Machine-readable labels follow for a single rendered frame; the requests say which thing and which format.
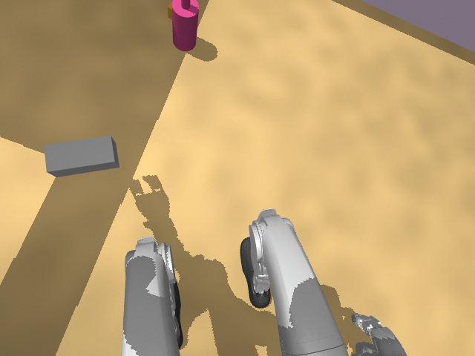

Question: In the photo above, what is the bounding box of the right robot foot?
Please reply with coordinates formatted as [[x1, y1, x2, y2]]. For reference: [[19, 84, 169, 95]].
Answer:
[[240, 237, 271, 309]]

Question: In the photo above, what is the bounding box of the right robot hand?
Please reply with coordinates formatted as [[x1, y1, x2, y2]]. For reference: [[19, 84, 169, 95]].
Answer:
[[351, 314, 407, 356]]

